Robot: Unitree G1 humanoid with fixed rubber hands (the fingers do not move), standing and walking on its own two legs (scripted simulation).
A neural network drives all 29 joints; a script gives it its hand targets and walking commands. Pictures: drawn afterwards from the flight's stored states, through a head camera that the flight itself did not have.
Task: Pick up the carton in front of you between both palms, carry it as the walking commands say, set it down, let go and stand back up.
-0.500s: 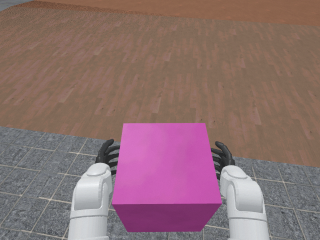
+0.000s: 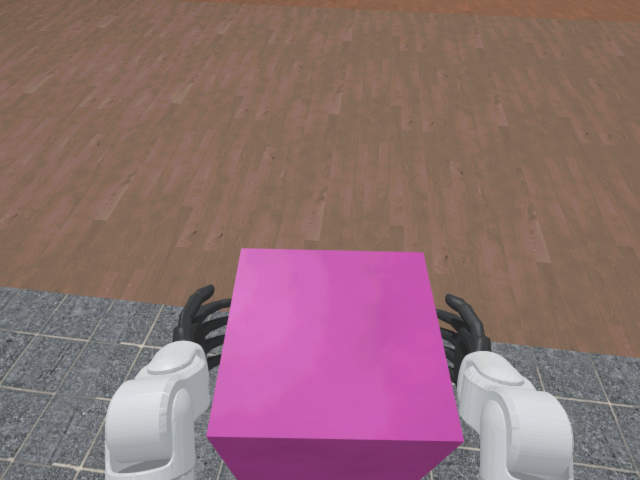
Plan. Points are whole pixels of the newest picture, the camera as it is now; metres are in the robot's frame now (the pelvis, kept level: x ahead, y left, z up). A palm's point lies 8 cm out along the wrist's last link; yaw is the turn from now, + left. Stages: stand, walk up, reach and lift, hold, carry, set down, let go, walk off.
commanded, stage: carry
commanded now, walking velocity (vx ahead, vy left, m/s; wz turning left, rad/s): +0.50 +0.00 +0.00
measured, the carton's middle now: (328, 378) +0.26 +0.01 +0.03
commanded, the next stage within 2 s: none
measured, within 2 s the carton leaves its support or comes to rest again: neither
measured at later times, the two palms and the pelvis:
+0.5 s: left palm (253, 201) +0.55 +0.13 +0.07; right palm (426, 196) +0.58 -0.16 +0.07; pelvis +0.33 -0.04 +0.01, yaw +5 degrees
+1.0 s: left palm (253, 72) +0.97 +0.19 +0.13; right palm (379, 74) +0.96 -0.11 +0.13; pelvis +0.65 +0.03 +0.00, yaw +1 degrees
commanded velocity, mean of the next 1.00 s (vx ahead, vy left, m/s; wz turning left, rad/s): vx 0.50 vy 0.00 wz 0.00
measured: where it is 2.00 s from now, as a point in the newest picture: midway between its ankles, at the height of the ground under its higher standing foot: (313, 233)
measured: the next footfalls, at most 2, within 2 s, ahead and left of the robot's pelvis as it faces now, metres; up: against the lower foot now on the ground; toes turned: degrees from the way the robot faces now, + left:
right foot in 0.32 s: +0.41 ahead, -0.11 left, +0.00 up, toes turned -10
left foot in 0.82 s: +0.74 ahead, +0.11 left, +0.00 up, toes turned +14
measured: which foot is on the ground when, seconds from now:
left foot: down 0.00-0.34, up 0.36-0.80, down 0.82-1.00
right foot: up 0.00-0.30, down 0.32-0.82, up 0.84-1.00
